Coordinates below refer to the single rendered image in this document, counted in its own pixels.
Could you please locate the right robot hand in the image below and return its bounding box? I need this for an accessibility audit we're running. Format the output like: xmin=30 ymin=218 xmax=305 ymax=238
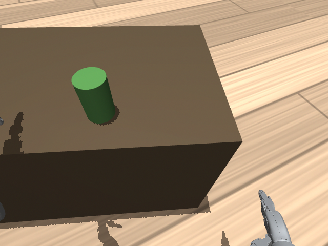
xmin=250 ymin=190 xmax=292 ymax=246

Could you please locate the can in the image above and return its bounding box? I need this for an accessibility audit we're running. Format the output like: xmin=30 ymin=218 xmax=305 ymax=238
xmin=72 ymin=67 xmax=115 ymax=124

